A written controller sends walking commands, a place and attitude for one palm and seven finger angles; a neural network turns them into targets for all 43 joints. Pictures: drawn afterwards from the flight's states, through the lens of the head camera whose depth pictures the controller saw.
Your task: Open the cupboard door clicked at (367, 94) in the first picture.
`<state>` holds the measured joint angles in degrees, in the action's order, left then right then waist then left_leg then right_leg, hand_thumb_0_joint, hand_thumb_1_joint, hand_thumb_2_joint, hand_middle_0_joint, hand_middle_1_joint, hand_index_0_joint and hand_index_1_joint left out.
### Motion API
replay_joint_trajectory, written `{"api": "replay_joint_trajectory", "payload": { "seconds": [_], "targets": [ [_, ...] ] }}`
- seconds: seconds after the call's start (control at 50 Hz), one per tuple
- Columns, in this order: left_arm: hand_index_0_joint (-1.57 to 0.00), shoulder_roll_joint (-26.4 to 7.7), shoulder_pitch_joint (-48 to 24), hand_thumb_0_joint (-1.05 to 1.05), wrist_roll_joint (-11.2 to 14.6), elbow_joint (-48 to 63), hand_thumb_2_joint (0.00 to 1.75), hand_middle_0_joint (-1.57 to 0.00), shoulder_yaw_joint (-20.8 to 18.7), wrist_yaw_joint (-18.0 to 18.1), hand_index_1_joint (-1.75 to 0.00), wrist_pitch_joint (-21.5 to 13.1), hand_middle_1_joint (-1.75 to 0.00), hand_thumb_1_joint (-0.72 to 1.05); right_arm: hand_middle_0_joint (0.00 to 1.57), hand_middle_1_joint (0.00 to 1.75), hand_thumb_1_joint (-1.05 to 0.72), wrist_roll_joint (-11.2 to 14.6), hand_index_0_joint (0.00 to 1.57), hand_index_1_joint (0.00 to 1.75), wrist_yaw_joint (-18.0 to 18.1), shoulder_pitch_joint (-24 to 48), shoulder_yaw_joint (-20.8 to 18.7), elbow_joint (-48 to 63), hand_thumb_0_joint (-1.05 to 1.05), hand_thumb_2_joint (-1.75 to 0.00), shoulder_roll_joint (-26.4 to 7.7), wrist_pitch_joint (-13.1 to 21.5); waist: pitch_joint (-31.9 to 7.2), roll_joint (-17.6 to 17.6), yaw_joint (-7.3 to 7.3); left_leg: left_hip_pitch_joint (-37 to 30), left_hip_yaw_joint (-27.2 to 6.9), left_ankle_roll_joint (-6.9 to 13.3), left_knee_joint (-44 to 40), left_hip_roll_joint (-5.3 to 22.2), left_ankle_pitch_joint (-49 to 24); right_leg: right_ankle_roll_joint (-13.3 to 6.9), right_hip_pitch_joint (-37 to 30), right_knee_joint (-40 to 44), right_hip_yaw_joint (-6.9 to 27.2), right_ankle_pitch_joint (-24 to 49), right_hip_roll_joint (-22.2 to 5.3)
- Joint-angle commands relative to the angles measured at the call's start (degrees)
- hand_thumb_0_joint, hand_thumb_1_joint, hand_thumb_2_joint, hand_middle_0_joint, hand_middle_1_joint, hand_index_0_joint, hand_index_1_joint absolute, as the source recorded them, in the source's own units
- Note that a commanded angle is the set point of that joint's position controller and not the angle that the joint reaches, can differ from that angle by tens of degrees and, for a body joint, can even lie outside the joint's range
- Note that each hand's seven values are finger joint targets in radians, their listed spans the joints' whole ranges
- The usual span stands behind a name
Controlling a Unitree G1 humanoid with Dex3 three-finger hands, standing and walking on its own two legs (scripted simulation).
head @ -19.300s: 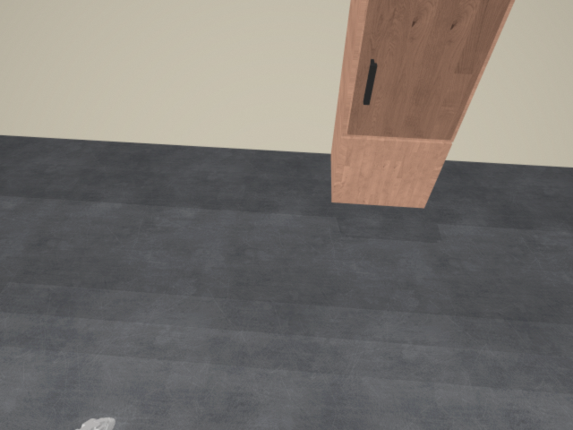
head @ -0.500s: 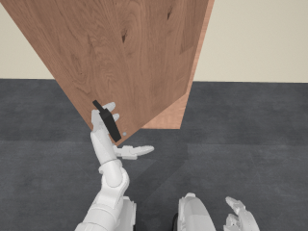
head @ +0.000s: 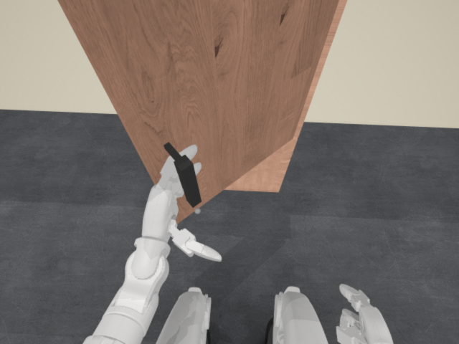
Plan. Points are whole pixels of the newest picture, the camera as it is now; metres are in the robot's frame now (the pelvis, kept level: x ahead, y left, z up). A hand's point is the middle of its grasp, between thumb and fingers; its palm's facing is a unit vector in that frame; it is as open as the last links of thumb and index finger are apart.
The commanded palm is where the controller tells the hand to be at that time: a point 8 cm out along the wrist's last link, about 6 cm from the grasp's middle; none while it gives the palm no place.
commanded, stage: slide the hand sideways off the handle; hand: left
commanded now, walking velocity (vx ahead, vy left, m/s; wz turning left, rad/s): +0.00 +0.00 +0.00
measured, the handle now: (182, 176) +0.39 +0.11 +0.02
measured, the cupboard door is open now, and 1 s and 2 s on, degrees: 43 45 45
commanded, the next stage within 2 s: draw the hand back to the body in 0.96 s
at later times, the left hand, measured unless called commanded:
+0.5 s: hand (185, 236) +0.29 +0.09 +0.01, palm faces -0.08 -1.00 -0.02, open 16.1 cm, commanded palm +0.26 +0.16 +0.02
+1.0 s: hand (151, 263) +0.24 +0.14 +0.01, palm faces -0.04 -1.00 -0.05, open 16.3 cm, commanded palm +0.22 +0.19 +0.02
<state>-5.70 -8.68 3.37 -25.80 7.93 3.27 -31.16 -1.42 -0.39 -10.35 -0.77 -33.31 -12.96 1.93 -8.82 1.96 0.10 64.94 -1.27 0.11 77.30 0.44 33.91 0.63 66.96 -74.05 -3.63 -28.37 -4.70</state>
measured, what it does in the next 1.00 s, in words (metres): stands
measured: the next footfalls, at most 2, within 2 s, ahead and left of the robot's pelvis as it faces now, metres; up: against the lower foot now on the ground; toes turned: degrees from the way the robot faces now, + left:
none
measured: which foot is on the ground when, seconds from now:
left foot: down 0.00-1.00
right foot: down 0.00-1.00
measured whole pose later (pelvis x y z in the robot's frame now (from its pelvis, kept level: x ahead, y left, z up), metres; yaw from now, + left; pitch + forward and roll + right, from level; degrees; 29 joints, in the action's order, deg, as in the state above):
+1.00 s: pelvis +0.01 -0.02 -0.02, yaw -1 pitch +23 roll -2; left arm -10.9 22.6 11.7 2.4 -4.1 -11.5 -26.3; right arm 0.2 2.4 -10.4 -1.1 -26.0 -13.4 4.4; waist -11.1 1.3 -0.7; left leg 68.2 -2.8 -1.6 83.3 2.1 38.3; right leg -0.9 70.7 -80.4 -4.7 -32.7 -3.1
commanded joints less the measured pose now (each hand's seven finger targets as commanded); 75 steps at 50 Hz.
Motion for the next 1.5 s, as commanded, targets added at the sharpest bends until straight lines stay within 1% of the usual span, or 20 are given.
{"api": "replay_joint_trajectory", "payload": {
  "seconds": [0.0,0.06,0.08,0.14,0.2,0.26,0.3,0.36,0.4,0.46,0.52,0.62,0.7,0.84,0.98,1.04,1.08,1.12,1.28,1.48],
  "targets": [
    [-0.15,5.94,-4.43,0.0,1.44,16.72,0.3,-0.15,2.39,-2.26,-0.3,-0.33,-0.3,-0.5,0.2,0.3,-0.9,0.76,0.2,0.3,-0.27,-0.16,-2.33,10.45,0.0,-0.9,-6.92,2.12,-22.69,-1.7,1.79,-14.27,-2.02,-0.45,-14.28,-1.77,-13.99,-3.1,-13.49,7.74,-1.05,8.58,3.5],
    [-0.15,4.95,0.39,0.0,-0.77,19.17,0.3,-0.15,2.11,-0.02,-0.3,-0.25,-0.3,-0.5,0.2,0.3,-0.9,0.29,0.2,0.3,-1.17,-0.15,-2.3,11.87,0.0,-0.9,-6.66,1.63,-20.58,-4.63,1.61,-11.52,-1.61,-0.31,-13.51,-1.75,-12.88,-2.98,-14.02,7.67,-0.73,7.79,3.62],
    [-0.15,2.28,1.96,0.0,-1.84,19.87,0.3,-0.15,0.21,0.79,-0.3,-0.42,-0.3,-0.5,0.2,0.3,-0.9,0.14,0.2,0.3,-1.09,0.18,-2.3,12.49,0.0,-0.9,-6.93,1.5,-20.26,-4.16,0.85,-10.77,-1.81,-0.32,-13.35,-1.72,-13.25,-3.23,-13.75,7.0,-0.61,7.57,3.67],
    [-0.15,2.21,3.09,0.0,-2.98,21.45,0.3,-0.15,-0.21,2.21,-0.3,-0.49,-0.3,-0.5,0.2,0.3,-0.9,-0.22,0.2,0.3,-1.39,0.56,-2.14,13.12,0.0,-0.9,-6.41,1.06,-19.51,-4.12,0.98,-9.65,-1.09,-0.3,-12.62,-1.93,-11.13,-3.03,-13.37,7.07,-0.16,6.3,3.72],
    [-0.15,0.29,6.06,0.0,-3.6,23.79,0.3,-0.15,-2.06,2.43,-0.3,-0.66,-0.3,-0.5,0.2,0.3,-0.9,-0.28,0.2,0.3,-1.1,0.96,-2.13,13.96,0.0,-0.9,-6.27,0.8,-20.1,-3.0,0.03,-9.5,-0.9,-0.38,-12.25,-1.94,-12.34,-3.24,-13.82,6.48,0.18,7.17,3.82],
    [-0.15,0.42,7.21,0.0,-2.31,26.98,0.3,-0.15,-1.92,1.47,-0.3,-0.63,-0.3,-0.5,0.2,0.3,-0.9,-0.12,0.2,0.3,-0.79,0.96,-2.03,14.18,0.0,-0.9,-6.0,0.9,-20.3,-3.24,0.78,-9.49,-0.72,-0.18,-11.46,-1.98,-12.51,-2.95,-14.42,6.81,0.39,8.06,3.95],
    [-0.15,-0.74,9.59,0.0,-1.73,29.38,0.3,-0.15,-3.13,0.63,-0.3,-0.69,-0.3,-0.5,0.2,0.3,-0.9,-0.02,0.2,0.3,-0.42,1.05,-2.11,14.41,0.0,-0.9,-5.9,1.08,-22.24,-2.5,-0.01,-10.04,-0.88,-0.29,-11.14,-1.94,-14.36,-3.01,-15.27,5.96,0.37,9.47,3.98],
    [-0.15,-0.89,13.33,0.0,-0.1,30.84,0.3,-0.15,-3.83,-0.85,-0.3,-0.11,-0.3,-0.5,0.2,0.3,-0.9,0.23,0.2,0.3,-0.19,0.81,-2.06,14.47,0.0,-0.9,-5.75,1.25,-21.83,-3.49,0.26,-9.7,-0.75,-0.19,-10.52,-2.01,-15.97,-2.85,-16.26,5.96,0.31,11.86,4.1],
    [-0.15,-1.31,15.85,0.0,0.26,33.2,0.3,-0.15,-3.92,-1.72,-0.3,0.1,-0.3,-0.5,0.2,0.3,-0.9,0.31,0.2,0.3,-0.02,0.94,-2.17,14.82,0.0,-0.9,-5.63,1.58,-22.87,-1.8,-0.05,-10.35,-0.71,-0.26,-10.03,-1.97,-18.12,-2.8,-16.09,5.24,0.29,13.56,3.97],
    [-0.15,-2.59,17.89,0.0,1.07,33.91,0.3,-0.15,-5.35,-2.97,-0.3,0.41,-0.3,-0.5,0.2,0.3,-0.9,0.42,0.2,0.3,0.32,0.69,-2.19,14.8,0.0,-0.9,-5.75,1.81,-21.53,-4.33,0.6,-8.32,-0.59,-0.03,-9.15,-2.07,-16.18,-2.5,-16.57,5.52,0.53,13.22,4.05],
    [-0.15,-3.36,21.68,0.0,1.65,35.12,0.3,-0.15,-6.25,-4.46,-0.3,0.38,-0.3,-0.5,0.2,0.3,-0.9,0.45,0.2,0.3,0.61,0.53,-2.2,15.08,0.0,-0.9,-5.53,2.28,-21.68,-3.08,0.17,-8.3,-0.4,0.0,-8.57,-2.14,-17.41,-2.59,-16.81,5.06,0.65,14.54,4.1],
    [-0.15,-5.5,24.83,0.0,3.56,35.65,0.3,-0.15,-9.0,-7.23,-0.3,0.34,-0.3,-0.5,0.2,0.3,-0.9,0.8,0.2,0.3,1.33,0.7,-2.29,15.48,0.0,-0.9,-5.85,2.95,-19.85,-4.97,0.57,-5.15,0.06,0.37,-7.1,-2.28,-14.41,-2.22,-17.03,5.8,1.46,12.58,4.14],
    [-0.15,-7.45,26.37,0.0,5.33,38.01,0.3,-0.15,-11.53,-9.6,-0.3,-0.04,-0.3,-0.5,0.2,0.3,-0.9,1.0,0.2,0.3,1.98,1.07,-2.42,15.66,0.0,-0.9,-6.01,3.76,-21.2,-2.09,-0.26,-4.89,0.35,0.43,-6.29,-2.38,-14.32,-2.31,-16.92,5.32,1.99,11.77,4.14],
    [-0.15,-10.07,30.29,0.0,8.36,39.04,0.3,-0.15,-15.56,-13.04,-0.3,0.83,-0.3,-0.5,0.2,0.3,-0.9,1.58,0.2,0.3,2.7,0.97,-2.81,15.6,0.0,-0.9,-6.32,4.49,-20.65,-3.38,-0.34,-2.6,0.46,0.48,-5.02,-2.21,-13.46,-2.01,-18.04,5.88,3.2,10.5,4.26],
    [-0.15,-9.58,27.45,0.0,9.41,40.84,0.3,-0.15,-13.24,-15.91,-0.3,0.79,-0.3,-0.5,0.2,0.3,-0.9,1.7,0.2,0.3,3.48,0.83,-2.54,15.66,0.0,-0.9,-7.0,6.14,-17.37,-2.2,1.6,-1.45,-0.29,0.88,-4.15,-2.02,-9.4,-2.1,-13.05,6.56,3.14,2.9,4.46],
    [-0.15,-9.61,29.34,0.0,9.39,40.57,0.3,-0.15,-13.83,-15.52,-0.3,1.28,-0.3,-0.5,0.2,0.3,-0.9,1.62,0.2,0.3,3.48,0.67,-2.67,15.92,0.0,-0.9,-7.18,6.61,-18.55,-2.31,0.72,-1.88,-0.34,0.77,-4.55,-2.1,-8.94,-2.09,-12.48,5.95,2.55,2.18,4.46],
    [-0.15,-13.03,29.75,0.0,9.61,47.32,0.3,-0.15,-16.04,-14.51,-0.3,2.17,-0.3,-0.5,0.2,0.3,-0.9,1.72,0.2,0.3,3.54,0.53,-2.59,17.22,0.0,-0.9,-7.07,6.47,-21.51,1.53,-1.05,-4.78,-0.21,0.79,-6.92,-2.19,-10.65,-2.46,-15.68,6.58,2.44,3.4,4.5],
    [-0.15,-14.02,34.12,0.0,9.82,50.26,0.3,-0.15,-17.87,-13.59,-0.3,4.35,-0.3,-0.5,0.2,0.3,-0.9,2.26,0.2,0.3,3.68,-0.06,-2.74,18.2,0.0,-0.9,-6.44,5.78,-23.29,0.46,-1.9,-7.98,0.15,0.79,-9.38,-2.22,-12.12,-2.18,-19.57,8.5,2.27,5.56,4.6],
    [-0.15,-11.96,35.4,0.0,10.22,49.15,0.3,-0.15,-16.65,-12.68,-0.3,10.23,-0.3,-0.5,0.2,0.3,-0.9,3.29,0.2,0.3,5.14,-0.85,-1.49,18.42,0.0,-0.9,-6.27,4.93,-12.75,-2.3,1.2,-12.15,-0.89,0.8,-16.33,-1.99,-7.64,-1.51,-21.55,16.46,0.19,0.46,5.24],
    [-0.15,-14.73,39.22,0.0,13.16,51.94,0.33,-0.15,-20.59,-15.62,-0.3,10.23,-0.3,-0.43,0.2,0.3,-0.9,3.66,0.2,0.3,5.79,-2.24,-0.77,18.43,0.0,-0.9,-6.29,6.78,-8.97,1.75,0.05,-22.62,-0.81,0.33,-24.22,-1.77,-14.32,-1.77,-29.76,22.04,-1.48,7.9,5.69]
  ]
}}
